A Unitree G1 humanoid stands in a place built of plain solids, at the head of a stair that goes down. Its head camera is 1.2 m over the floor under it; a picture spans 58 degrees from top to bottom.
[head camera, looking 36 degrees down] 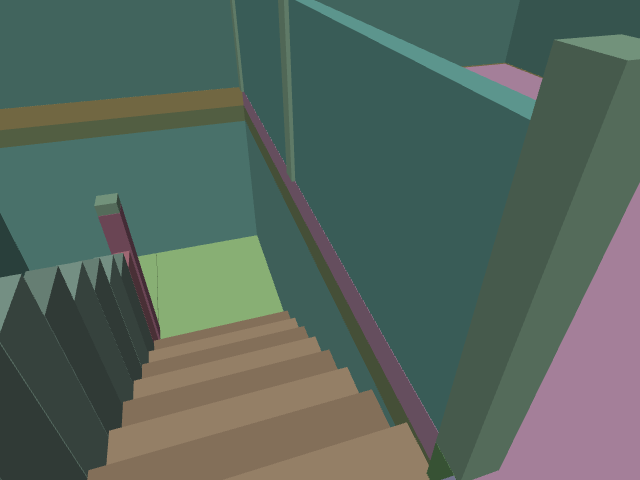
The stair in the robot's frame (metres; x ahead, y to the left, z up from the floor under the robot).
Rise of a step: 0.18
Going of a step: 0.27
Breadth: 1.09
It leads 18 degrees to the left of straight ahead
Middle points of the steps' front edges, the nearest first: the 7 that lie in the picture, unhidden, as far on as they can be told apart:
0.93 0.30 -0.36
1.19 0.38 -0.55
1.44 0.47 -0.73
1.70 0.55 -0.91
1.96 0.63 -1.09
2.22 0.71 -1.28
2.47 0.80 -1.46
